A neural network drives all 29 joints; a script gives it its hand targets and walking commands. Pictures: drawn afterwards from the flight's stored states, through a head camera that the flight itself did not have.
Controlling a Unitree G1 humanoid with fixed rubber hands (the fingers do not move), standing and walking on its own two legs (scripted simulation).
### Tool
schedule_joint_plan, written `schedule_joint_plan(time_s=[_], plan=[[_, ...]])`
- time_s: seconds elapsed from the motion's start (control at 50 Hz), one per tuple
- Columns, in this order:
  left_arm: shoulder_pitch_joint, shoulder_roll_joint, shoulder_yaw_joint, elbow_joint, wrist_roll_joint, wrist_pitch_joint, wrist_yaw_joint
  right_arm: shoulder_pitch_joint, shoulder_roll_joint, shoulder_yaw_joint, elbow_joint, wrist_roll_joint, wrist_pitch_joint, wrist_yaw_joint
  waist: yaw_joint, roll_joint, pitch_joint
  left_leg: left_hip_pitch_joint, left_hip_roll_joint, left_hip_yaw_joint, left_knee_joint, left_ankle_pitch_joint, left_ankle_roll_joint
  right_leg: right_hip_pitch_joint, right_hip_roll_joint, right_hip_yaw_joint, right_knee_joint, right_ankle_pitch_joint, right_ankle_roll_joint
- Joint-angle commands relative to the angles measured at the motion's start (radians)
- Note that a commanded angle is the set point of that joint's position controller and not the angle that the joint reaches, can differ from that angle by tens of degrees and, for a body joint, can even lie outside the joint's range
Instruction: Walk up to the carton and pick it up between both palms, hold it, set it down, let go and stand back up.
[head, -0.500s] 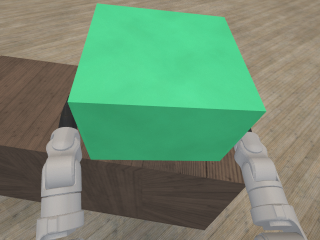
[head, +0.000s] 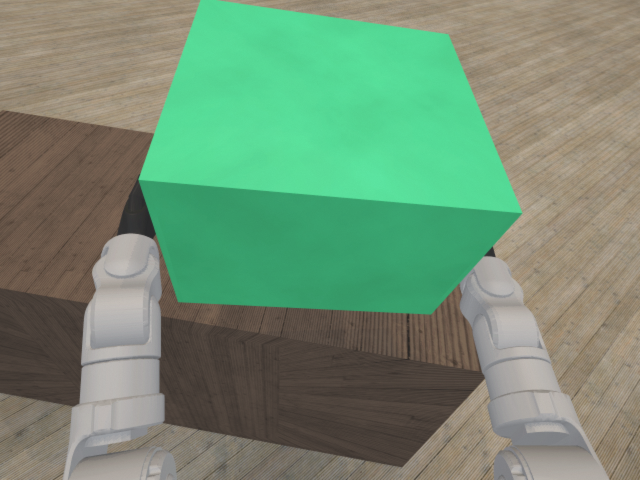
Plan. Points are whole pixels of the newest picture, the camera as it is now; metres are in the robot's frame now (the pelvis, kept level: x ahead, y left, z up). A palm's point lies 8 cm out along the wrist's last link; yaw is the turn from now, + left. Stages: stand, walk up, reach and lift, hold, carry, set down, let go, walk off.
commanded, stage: reach and lift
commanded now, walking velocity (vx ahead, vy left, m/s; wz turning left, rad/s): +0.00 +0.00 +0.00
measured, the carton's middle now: (320, 161) +0.43 -0.03 +0.19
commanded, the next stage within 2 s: hold in 0.16 s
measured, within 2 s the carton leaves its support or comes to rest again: neither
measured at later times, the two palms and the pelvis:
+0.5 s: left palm (103, 232) +0.34 +0.20 +0.17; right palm (460, 222) +0.35 -0.19 +0.16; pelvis +0.00 +0.00 +0.00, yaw -1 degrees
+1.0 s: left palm (109, 222) +0.35 +0.20 +0.18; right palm (465, 227) +0.34 -0.20 +0.16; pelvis -0.01 +0.00 +0.00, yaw +0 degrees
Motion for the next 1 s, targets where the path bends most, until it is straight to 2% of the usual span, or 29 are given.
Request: schedule_joint_plan(time_s=[0.0, 0.08, 0.16, 0.28, 0.32, 0.36, 0.42, 0.5, 0.56, 0.66, 0.74, 0.88, 0.98], plan=[[-0.475, -0.321, -0.384, -0.193, -0.119, -0.025, -0.116, -0.617, 0.214, 0.28, -0.302, 0.07, -0.035, 0.114, -0.008, 0.096, -0.388, 0.083, -0.087, 0.072, -0.016, 0.305, -0.039, 0.116, 0.079, -0.008, 0.03, 0.15, -0.023], [-0.483, -0.317, -0.362, -0.195, -0.109, 0.017, -0.118, -0.636, 0.201, 0.263, -0.284, 0.082, 0.001, 0.119, -0.006, 0.095, -0.35, 0.069, -0.086, 0.078, -0.029, 0.262, -0.039, 0.11, 0.076, -0.008, 0.023, 0.11, -0.023], [-0.488, -0.31, -0.342, -0.218, -0.103, 0.044, -0.121, -0.656, 0.192, 0.26, -0.298, 0.094, 0.022, 0.121, 0.0, 0.092, -0.37, 0.079, -0.091, 0.083, -0.024, 0.289, -0.037, 0.137, 0.08, -0.005, 0.027, 0.142, -0.024], [-0.451, -0.304, -0.318, -0.329, -0.111, 0.086, -0.105, -0.676, 0.194, 0.351, -0.406, 0.154, 0.055, 0.109, 0.072, 0.074, -0.437, 0.086, -0.102, 0.096, -0.005, 0.438, -0.017, 0.252, 0.088, 0.01, 0.057, 0.269, -0.025], [-0.449, -0.293, -0.311, -0.348, -0.122, 0.105, -0.102, -0.679, 0.189, 0.361, -0.427, 0.171, 0.075, 0.104, 0.081, 0.063, -0.434, 0.077, -0.101, 0.1, -0.007, 0.437, -0.013, 0.253, 0.089, 0.013, 0.059, 0.265, -0.024], [-0.458, -0.276, -0.31, -0.352, -0.132, 0.125, -0.106, -0.681, 0.178, 0.346, -0.424, 0.177, 0.095, 0.103, 0.072, 0.055, -0.416, 0.078, -0.099, 0.105, -0.014, 0.399, -0.016, 0.221, 0.088, 0.013, 0.048, 0.221, -0.024], [-0.491, -0.25, -0.318, -0.342, -0.148, 0.148, -0.121, -0.689, 0.168, 0.301, -0.403, 0.166, 0.12, 0.102, 0.038, 0.051, -0.39, 0.068, -0.098, 0.107, -0.027, 0.308, -0.02, 0.163, 0.083, 0.012, 0.025, 0.134, -0.023], [-0.538, -0.232, -0.317, -0.321, -0.159, 0.16, -0.146, -0.706, 0.178, 0.245, -0.365, 0.142, 0.144, 0.094, -0.003, 0.079, -0.381, 0.024, -0.101, 0.102, -0.037, 0.226, -0.016, 0.146, 0.069, 0.015, 0.013, 0.079, -0.026], [-0.554, -0.23, -0.301, -0.295, -0.148, 0.165, -0.165, -0.708, 0.185, 0.218, -0.331, 0.126, 0.16, 0.088, -0.015, 0.105, -0.377, -0.004, -0.104, 0.094, -0.041, 0.205, -0.015, 0.165, 0.06, 0.015, 0.011, 0.069, -0.029], [-0.55, -0.237, -0.271, -0.264, -0.114, 0.174, -0.185, -0.704, 0.185, 0.2, -0.303, 0.113, 0.179, 0.089, -0.01, 0.124, -0.367, -0.016, -0.104, 0.08, -0.043, 0.208, -0.021, 0.189, 0.06, 0.004, 0.011, 0.061, -0.035], [-0.541, -0.247, -0.263, -0.274, -0.098, 0.175, -0.188, -0.712, 0.182, 0.207, -0.326, 0.107, 0.175, 0.1, 0.002, 0.119, -0.38, 0.005, -0.102, 0.076, -0.037, 0.241, -0.028, 0.198, 0.07, -0.005, 0.016, 0.073, -0.039], [-0.535, -0.264, -0.284, -0.317, -0.107, 0.157, -0.17, -0.74, 0.181, 0.245, -0.403, 0.102, 0.146, 0.122, 0.026, 0.092, -0.427, 0.059, -0.1, 0.082, -0.021, 0.31, -0.036, 0.195, 0.088, -0.012, 0.027, 0.113, -0.042], [-0.531, -0.264, -0.29, -0.317, -0.115, 0.155, -0.158, -0.737, 0.184, 0.264, -0.41, 0.107, 0.138, 0.127, 0.036, 0.073, -0.424, 0.059, -0.101, 0.091, -0.021, 0.308, -0.029, 0.195, 0.086, -0.006, 0.03, 0.12, -0.037]])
